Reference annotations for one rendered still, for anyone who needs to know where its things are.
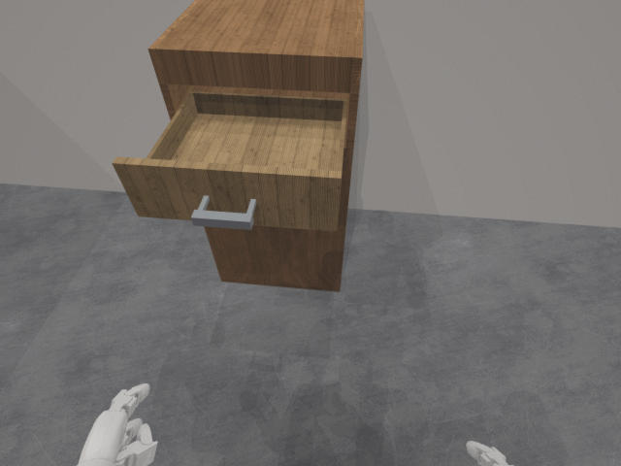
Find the robot right hand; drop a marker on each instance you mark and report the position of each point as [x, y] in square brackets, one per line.
[484, 455]

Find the robot left hand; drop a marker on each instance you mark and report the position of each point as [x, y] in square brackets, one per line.
[111, 433]

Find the handle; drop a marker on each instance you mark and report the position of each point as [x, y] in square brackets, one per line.
[201, 217]

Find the drawer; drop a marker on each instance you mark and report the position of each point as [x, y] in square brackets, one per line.
[284, 151]

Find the cabinet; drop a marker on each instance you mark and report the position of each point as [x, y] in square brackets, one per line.
[304, 48]

